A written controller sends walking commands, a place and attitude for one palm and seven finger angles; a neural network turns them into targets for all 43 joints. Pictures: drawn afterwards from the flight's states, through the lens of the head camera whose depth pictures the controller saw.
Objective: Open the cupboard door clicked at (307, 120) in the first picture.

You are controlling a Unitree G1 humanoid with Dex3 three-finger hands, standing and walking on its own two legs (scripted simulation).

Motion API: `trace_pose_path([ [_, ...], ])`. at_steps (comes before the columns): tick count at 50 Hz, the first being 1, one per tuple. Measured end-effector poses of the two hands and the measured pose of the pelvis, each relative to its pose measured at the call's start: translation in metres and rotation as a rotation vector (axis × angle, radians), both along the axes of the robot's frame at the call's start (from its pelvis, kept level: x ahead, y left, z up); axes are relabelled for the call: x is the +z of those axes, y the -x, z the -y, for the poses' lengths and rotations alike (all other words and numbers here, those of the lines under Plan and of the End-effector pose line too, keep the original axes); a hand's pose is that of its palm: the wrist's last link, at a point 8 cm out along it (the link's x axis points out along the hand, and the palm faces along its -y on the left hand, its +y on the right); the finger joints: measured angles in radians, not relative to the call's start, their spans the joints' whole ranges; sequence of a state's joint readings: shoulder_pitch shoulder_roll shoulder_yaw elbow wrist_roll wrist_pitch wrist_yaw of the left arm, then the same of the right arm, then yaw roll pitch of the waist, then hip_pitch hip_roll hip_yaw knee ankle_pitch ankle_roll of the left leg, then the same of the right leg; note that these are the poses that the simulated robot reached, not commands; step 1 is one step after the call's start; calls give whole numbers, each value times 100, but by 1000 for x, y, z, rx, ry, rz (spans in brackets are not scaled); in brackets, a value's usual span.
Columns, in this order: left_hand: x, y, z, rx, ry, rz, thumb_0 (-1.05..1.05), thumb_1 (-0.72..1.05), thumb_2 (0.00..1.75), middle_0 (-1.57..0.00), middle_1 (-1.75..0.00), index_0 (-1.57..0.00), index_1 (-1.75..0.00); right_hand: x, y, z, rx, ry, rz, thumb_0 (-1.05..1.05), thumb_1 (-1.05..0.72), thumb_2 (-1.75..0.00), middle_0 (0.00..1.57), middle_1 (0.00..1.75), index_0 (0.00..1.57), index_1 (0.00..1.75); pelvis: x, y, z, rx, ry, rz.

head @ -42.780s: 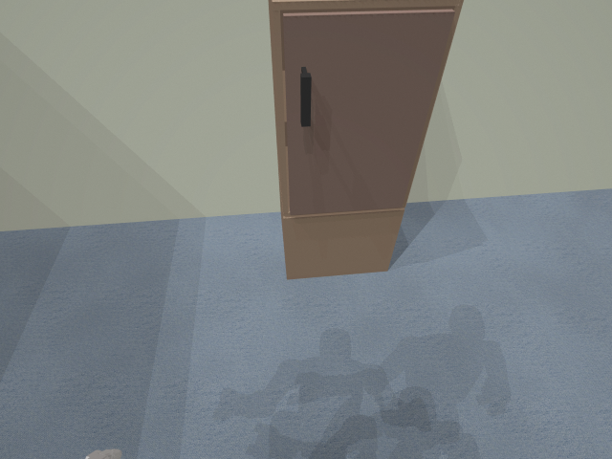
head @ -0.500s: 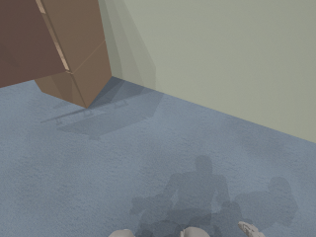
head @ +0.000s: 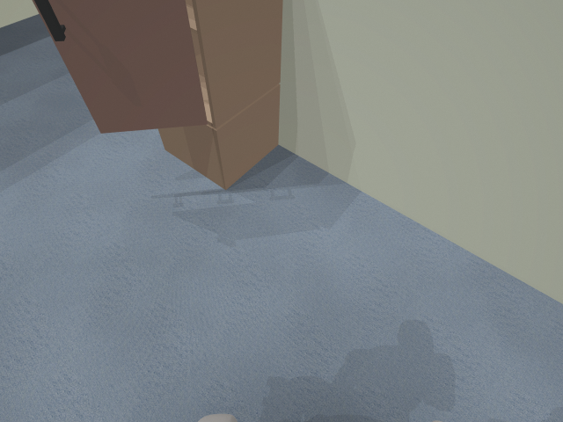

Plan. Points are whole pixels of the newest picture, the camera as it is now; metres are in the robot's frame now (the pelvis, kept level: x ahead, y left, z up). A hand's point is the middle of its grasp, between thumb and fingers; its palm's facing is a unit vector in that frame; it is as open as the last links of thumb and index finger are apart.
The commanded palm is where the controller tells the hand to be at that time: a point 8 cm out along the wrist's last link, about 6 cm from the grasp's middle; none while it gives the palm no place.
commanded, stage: turn to face it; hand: left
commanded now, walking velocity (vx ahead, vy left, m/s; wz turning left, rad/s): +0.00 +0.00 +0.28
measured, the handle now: (50, 10) +0.99 +0.65 +0.05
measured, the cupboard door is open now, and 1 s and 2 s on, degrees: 47 47 47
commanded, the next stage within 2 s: take the last steps up to it in 0.18 s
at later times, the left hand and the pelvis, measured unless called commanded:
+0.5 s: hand out of the picture +0.04 +0.18 -0.15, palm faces +0.23 -0.95 -0.23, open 7.4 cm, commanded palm none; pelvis +0.03 -0.01 +0.01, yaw +10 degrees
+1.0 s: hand (85, 419) +0.13 +0.31 -0.16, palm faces +0.31 -0.93 -0.20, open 7.4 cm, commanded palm none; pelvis +0.14 +0.11 +0.01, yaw +14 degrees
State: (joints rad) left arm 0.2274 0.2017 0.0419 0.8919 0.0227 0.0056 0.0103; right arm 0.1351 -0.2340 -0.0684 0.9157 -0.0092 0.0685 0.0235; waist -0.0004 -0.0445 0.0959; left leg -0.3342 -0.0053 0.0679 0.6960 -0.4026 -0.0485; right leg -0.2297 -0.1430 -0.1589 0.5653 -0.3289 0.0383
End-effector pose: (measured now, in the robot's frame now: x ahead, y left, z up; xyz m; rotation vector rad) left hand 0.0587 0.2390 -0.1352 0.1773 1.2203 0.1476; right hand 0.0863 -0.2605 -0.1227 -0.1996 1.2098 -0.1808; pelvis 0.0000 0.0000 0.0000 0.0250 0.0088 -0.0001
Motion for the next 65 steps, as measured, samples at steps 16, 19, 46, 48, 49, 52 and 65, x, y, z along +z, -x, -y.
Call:
trace_pose_path([
  [16, 5, 20, -15, 149, -26, -42, 0, 91, 90, -20, -30, -20, -30, -6, -26, -28, 135, -25, -15, 0, -90, -90, 20, 30, 21, 30, 4, -11, 7, 104, 32, -2],
  [19, 4, 18, -6, 155, -47, -3, 0, 91, 90, -20, -30, -20, -30, -20, -25, -18, 132, -50, -36, 0, -90, -90, 20, 30, 21, 30, -5, -16, 17, 120, 8, -4],
  [46, -13, 24, -88, 362, 58, -206, 1, 91, 90, -20, -30, -20, -30, -3, -171, -161, 329, -33, 43, 0, -91, -90, 20, 30, 20, 30, -1, -116, -98, 252, 14, 6],
  [48, -5, -13, -104, 341, 41, -129, 1, 91, 90, -20, -30, -20, -30, -2, -164, -160, 288, -23, 15, -1, -94, -90, 20, 30, 21, 30, 4, -127, -106, 253, 11, 4],
  [49, -1, -32, -112, 330, 34, -93, 0, 91, 90, -20, -30, -20, -30, -2, -161, -159, 278, -21, -6, -1, -94, -90, 20, 30, 21, 30, 6, -133, -110, 253, 8, 3],
  [52, 8, -88, -129, 293, 17, 1, 0, 91, 90, -20, -30, -20, -30, -5, -148, -158, 249, -21, -81, -1, -94, -90, 20, 30, 21, 30, 9, -152, -120, 255, 1, 3],
  [65, 15, -283, -143, 156, -10, 212, 0, 91, 90, -20, -30, -20, -30, -28, -136, -161, 115, -64, -375, 0, -91, -90, 20, 30, 20, 30, -8, -261, -133, 256, 2, 25],
])
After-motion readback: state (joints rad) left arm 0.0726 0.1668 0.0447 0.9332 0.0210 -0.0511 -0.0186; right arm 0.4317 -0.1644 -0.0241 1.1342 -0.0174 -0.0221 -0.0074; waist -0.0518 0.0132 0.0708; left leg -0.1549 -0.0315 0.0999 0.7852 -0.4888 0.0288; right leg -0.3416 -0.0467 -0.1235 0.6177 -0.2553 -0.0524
